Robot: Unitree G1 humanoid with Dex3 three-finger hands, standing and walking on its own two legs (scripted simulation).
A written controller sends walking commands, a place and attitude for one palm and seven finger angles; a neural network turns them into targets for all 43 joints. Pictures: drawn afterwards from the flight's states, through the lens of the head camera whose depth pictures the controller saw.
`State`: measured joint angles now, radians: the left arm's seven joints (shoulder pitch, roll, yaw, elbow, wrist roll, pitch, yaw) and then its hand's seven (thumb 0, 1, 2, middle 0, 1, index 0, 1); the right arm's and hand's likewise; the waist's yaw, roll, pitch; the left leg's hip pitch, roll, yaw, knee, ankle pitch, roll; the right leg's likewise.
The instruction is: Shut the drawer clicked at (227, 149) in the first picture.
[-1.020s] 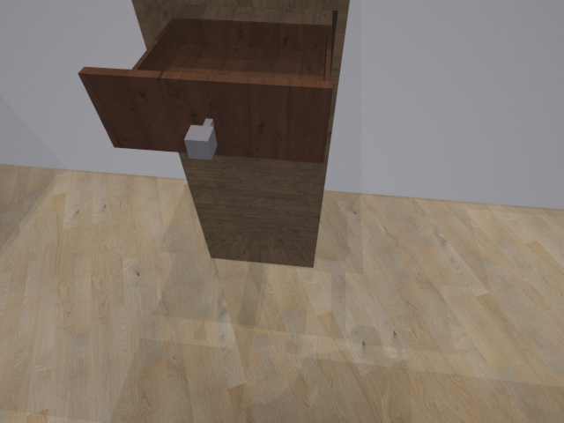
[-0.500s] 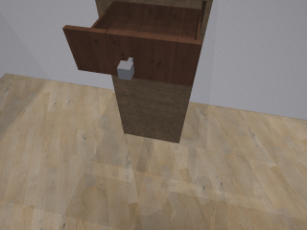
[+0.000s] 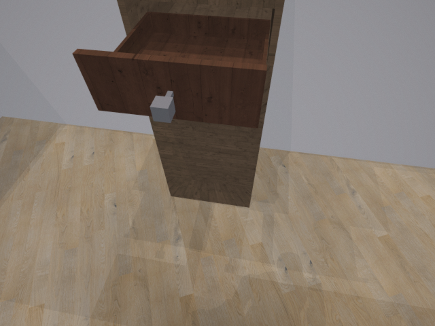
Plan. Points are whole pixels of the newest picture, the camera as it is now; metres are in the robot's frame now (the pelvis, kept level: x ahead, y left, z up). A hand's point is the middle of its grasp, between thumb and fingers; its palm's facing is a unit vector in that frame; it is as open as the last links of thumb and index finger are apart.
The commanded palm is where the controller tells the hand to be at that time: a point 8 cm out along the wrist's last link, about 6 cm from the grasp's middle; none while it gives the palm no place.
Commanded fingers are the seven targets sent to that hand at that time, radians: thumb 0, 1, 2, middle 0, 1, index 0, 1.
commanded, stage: look at it before walking up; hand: left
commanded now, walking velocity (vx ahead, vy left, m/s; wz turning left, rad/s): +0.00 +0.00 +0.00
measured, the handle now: (165, 103) +0.50 +0.14 +0.13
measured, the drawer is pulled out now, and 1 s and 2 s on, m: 0.28 0.28 0.28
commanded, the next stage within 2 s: turn to face it in 0.12 s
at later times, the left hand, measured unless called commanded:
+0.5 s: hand out of the picture +0.03 +0.17 -0.18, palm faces -0.01 -0.98 -0.21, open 7.4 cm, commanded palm none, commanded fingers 0.00 0.90 0.90 -0.20 -0.30 -0.20 -0.30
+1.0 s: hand out of the picture +0.06 +0.16 -0.18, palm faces +0.01 -0.98 -0.18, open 7.4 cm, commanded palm none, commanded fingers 0.00 0.90 0.90 -0.20 -0.30 -0.20 -0.30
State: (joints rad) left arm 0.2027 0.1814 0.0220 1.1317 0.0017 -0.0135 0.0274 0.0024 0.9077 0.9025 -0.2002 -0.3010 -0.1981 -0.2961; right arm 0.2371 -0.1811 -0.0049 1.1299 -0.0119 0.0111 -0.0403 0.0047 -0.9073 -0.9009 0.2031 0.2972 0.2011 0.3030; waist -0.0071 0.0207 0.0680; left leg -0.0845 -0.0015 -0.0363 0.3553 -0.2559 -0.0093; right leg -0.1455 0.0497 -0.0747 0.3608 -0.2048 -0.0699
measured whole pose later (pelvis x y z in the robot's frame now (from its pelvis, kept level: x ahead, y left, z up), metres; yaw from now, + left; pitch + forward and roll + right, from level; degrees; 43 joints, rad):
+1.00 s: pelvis +0.08 -0.01 -0.01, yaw -4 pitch +0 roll +1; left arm 0.33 0.13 0.06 1.11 0.02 -0.04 0.02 0.00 0.91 0.90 -0.20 -0.30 -0.20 -0.30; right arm 0.27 -0.12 -0.04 1.11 -0.01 0.02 -0.03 0.01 -0.91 -0.90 0.20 0.30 0.20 0.30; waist 0.00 -0.02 0.09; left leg -0.40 0.05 0.06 0.91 -0.44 -0.01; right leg -0.06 0.06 -0.02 0.39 -0.34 -0.09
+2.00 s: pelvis +0.14 -0.03 -0.01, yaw -4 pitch +0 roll +0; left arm 0.26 0.20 0.02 1.02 0.01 -0.01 0.03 0.00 0.91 0.90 -0.20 -0.30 -0.20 -0.30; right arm 0.25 -0.21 -0.03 1.01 -0.02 0.01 -0.02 0.01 -0.92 -0.90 0.21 0.30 0.20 0.30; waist -0.02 0.02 0.03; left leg -0.19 0.02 0.04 0.51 -0.31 -0.01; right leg -0.23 -0.01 -0.03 0.53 -0.29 -0.01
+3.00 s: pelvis +0.16 -0.01 -0.01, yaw -5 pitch -1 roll -1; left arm 0.34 0.13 -0.04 1.15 0.01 -0.03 0.04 0.00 0.91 0.90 -0.20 -0.30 -0.20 -0.30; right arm 0.29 -0.15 0.02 1.11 -0.01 -0.02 -0.01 0.01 -0.91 -0.90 0.20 0.30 0.20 0.30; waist -0.01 0.00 0.03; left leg -0.18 0.00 0.06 0.56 -0.36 0.03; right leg -0.21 -0.03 -0.01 0.53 -0.31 0.03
